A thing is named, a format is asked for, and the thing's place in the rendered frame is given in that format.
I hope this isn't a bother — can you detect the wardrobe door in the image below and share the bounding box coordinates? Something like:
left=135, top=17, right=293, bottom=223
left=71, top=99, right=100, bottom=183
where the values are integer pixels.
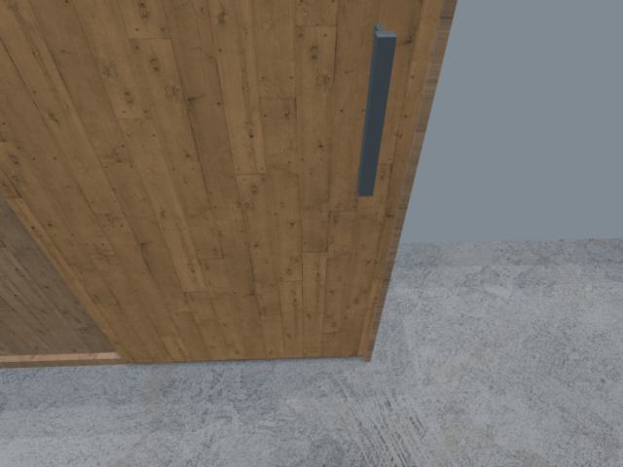
left=0, top=193, right=117, bottom=356
left=0, top=0, right=443, bottom=363

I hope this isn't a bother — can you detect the handle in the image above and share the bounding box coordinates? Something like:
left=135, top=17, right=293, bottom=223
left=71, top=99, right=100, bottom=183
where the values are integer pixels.
left=357, top=24, right=397, bottom=197

